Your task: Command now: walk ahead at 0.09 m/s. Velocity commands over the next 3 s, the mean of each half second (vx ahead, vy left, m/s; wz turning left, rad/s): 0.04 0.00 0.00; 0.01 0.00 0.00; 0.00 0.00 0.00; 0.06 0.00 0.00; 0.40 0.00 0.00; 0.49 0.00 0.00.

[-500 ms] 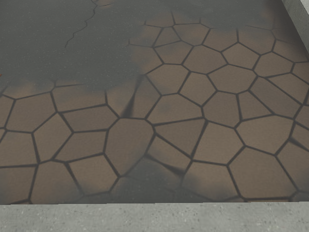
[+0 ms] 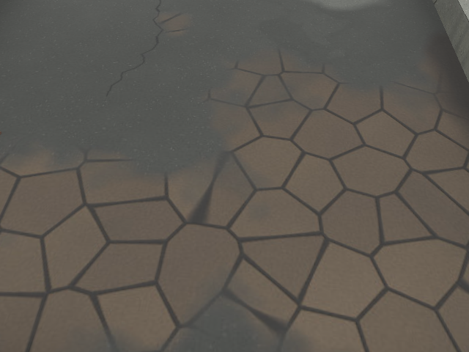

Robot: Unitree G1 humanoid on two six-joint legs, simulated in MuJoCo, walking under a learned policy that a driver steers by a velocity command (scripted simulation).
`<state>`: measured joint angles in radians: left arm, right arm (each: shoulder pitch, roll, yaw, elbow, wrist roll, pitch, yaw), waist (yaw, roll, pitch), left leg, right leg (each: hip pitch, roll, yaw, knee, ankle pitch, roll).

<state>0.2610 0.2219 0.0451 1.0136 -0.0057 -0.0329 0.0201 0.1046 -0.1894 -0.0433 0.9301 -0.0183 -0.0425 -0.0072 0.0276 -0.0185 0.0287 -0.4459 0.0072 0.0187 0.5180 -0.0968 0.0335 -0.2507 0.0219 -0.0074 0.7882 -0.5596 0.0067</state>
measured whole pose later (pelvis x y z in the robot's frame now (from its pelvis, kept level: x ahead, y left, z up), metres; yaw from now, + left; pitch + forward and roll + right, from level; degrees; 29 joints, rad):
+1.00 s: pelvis +0.06 -0.03 +0.01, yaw +1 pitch -2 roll +0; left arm 0.33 0.16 0.01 1.09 0.00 0.00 0.03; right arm 0.18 -0.18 -0.03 1.12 0.00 0.02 -0.05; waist 0.00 0.01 0.04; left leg -0.28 0.03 -0.01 0.49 -0.19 -0.02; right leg -0.12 0.01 -0.03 0.48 -0.34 -0.01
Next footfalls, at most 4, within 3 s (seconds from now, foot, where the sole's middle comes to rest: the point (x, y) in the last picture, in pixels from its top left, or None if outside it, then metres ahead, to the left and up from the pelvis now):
0.18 right None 0.06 -0.14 -0.76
2.74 right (314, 317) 0.66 -0.25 -0.94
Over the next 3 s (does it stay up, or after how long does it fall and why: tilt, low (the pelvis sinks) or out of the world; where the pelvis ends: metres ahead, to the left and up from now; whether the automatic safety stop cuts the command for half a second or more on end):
stays up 0.63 -0.15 -0.18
